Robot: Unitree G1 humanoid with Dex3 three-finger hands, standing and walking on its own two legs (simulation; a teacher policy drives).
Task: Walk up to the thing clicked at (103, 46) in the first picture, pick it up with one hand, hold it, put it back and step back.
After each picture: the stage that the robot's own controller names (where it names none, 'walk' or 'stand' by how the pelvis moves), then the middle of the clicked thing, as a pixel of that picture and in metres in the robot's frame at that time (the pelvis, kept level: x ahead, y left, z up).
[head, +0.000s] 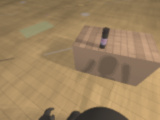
stand; (104, 39) +0.86 -0.10 -0.05
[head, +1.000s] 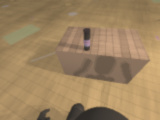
walk; (86, 40) +0.76 +0.12 -0.03
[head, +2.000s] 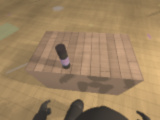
stand; (64, 58) +0.44 +0.26 -0.02
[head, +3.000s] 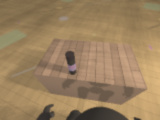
stand; (71, 64) +0.45 +0.20 -0.04
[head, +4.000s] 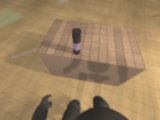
stand; (76, 43) +0.60 +0.14 -0.02
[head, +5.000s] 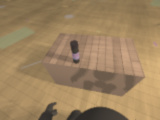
stand; (75, 53) +0.58 +0.19 -0.04
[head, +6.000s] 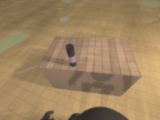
stand; (71, 56) +0.55 +0.23 -0.05
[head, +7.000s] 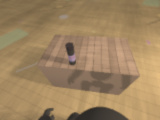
stand; (71, 55) +0.56 +0.22 -0.06
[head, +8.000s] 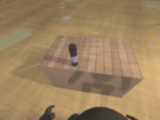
stand; (73, 56) +0.56 +0.19 -0.05
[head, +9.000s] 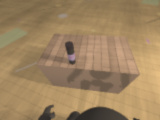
rise first; (71, 54) +0.56 +0.22 -0.05
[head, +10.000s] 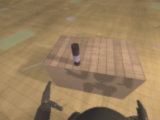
rise first; (76, 55) +0.56 +0.20 -0.05
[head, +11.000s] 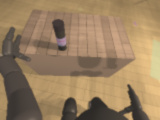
go down; (60, 37) +0.59 +0.19 +0.02
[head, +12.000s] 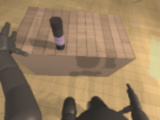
go down; (58, 36) +0.58 +0.19 +0.03
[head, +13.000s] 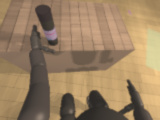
close in; (49, 29) +0.58 +0.21 +0.07
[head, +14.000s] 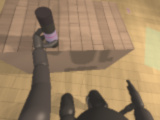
close; (49, 32) +0.55 +0.19 +0.07
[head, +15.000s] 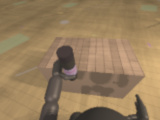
lift; (69, 66) +0.29 +0.14 +0.17
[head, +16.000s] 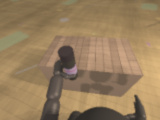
hold; (69, 66) +0.31 +0.15 +0.15
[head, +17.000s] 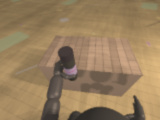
hold; (69, 66) +0.31 +0.15 +0.14
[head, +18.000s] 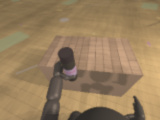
hold; (69, 67) +0.30 +0.15 +0.14
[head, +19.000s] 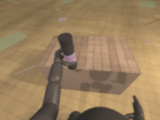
crouch; (69, 54) +0.38 +0.15 +0.17
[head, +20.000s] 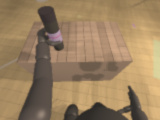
lower; (54, 33) +0.51 +0.19 +0.17
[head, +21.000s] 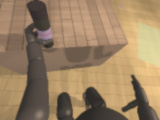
lower; (44, 29) +0.56 +0.18 +0.08
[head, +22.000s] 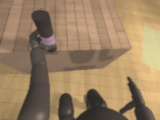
lower; (47, 36) +0.53 +0.19 +0.07
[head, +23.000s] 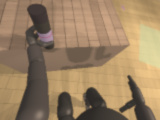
lower; (44, 32) +0.54 +0.19 +0.08
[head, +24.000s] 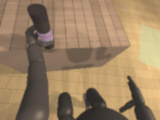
lower; (44, 31) +0.54 +0.19 +0.07
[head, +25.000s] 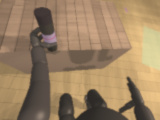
open; (48, 34) +0.54 +0.18 +0.07
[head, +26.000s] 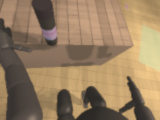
rise; (48, 27) +0.54 +0.19 +0.08
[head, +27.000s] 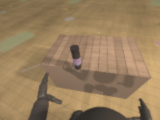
sink last; (76, 58) +0.50 +0.17 +0.00
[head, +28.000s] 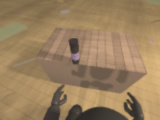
stand; (74, 52) +0.52 +0.17 +0.01
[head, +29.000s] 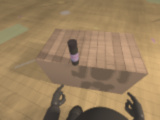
stand; (74, 53) +0.51 +0.18 +0.02
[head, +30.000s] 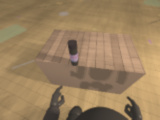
stand; (73, 54) +0.51 +0.17 +0.01
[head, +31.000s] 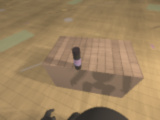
stand; (77, 59) +0.53 +0.16 -0.05
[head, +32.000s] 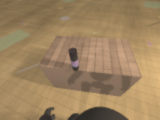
stand; (74, 60) +0.50 +0.18 -0.06
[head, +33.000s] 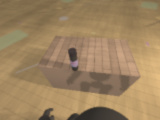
stand; (73, 60) +0.50 +0.19 -0.06
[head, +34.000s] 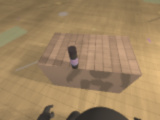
walk; (73, 58) +0.50 +0.19 -0.05
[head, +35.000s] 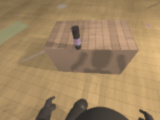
walk; (76, 39) +0.70 +0.20 -0.04
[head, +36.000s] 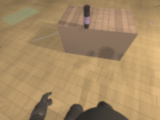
walk; (86, 17) +1.03 +0.10 -0.03
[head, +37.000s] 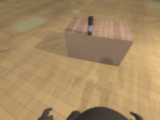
stand; (90, 26) +1.13 +0.12 -0.05
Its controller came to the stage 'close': yes
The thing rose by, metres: 0.20
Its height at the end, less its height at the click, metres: +0.00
